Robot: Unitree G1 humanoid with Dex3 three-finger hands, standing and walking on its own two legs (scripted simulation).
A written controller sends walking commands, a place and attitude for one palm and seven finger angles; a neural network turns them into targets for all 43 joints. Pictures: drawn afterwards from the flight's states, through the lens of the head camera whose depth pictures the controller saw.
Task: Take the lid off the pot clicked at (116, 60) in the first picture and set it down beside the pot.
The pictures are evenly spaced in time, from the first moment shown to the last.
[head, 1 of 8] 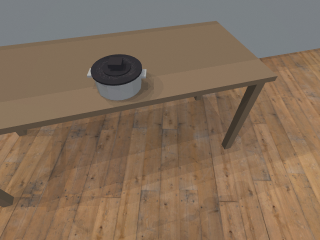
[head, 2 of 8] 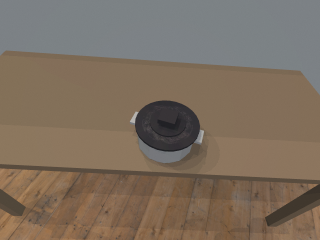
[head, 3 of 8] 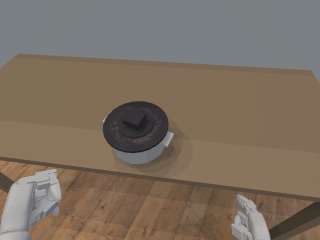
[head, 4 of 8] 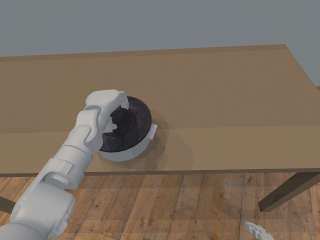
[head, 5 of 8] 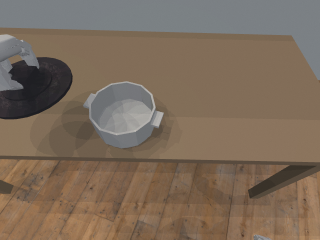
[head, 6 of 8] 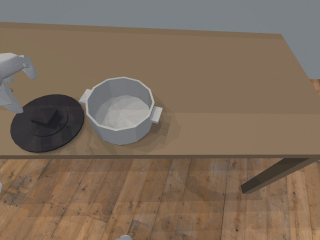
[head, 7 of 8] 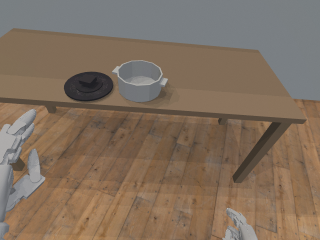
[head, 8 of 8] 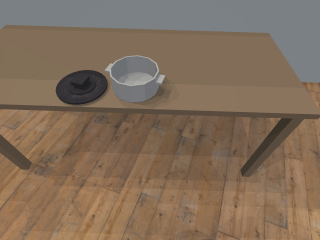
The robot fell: no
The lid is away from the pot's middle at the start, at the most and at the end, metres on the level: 0.00 0.23 0.23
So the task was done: yes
